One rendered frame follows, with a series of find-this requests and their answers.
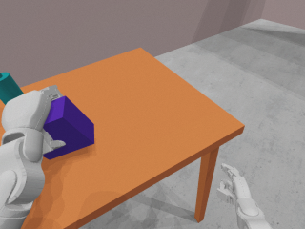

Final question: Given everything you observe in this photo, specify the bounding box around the left robot hand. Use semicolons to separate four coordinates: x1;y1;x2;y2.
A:
1;85;66;154

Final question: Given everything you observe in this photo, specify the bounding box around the table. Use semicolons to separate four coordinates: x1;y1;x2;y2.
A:
0;47;245;229

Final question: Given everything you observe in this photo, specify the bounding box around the robot right forearm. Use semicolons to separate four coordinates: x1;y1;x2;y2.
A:
235;198;273;229

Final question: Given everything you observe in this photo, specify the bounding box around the right robot hand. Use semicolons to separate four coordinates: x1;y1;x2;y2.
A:
217;163;253;206

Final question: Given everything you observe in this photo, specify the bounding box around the robot left forearm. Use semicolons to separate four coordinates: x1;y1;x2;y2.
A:
0;128;45;229

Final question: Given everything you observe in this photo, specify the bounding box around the sponge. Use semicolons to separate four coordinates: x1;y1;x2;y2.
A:
43;96;94;160

